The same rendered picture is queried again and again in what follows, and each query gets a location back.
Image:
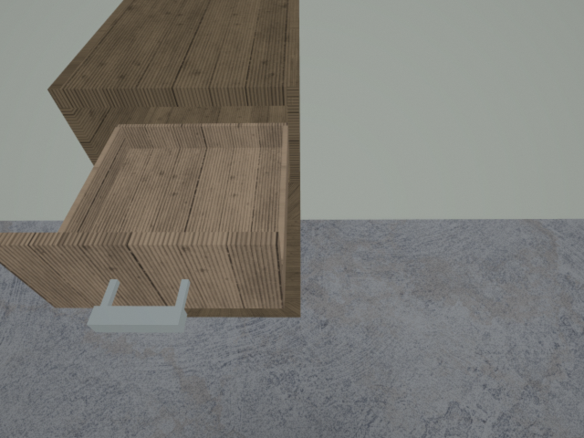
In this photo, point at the drawer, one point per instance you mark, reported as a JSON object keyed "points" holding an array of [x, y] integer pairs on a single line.
{"points": [[165, 202]]}

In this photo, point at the cabinet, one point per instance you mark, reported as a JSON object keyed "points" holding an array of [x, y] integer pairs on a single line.
{"points": [[194, 61]]}

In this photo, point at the handle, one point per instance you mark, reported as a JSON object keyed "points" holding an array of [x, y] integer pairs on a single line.
{"points": [[148, 319]]}

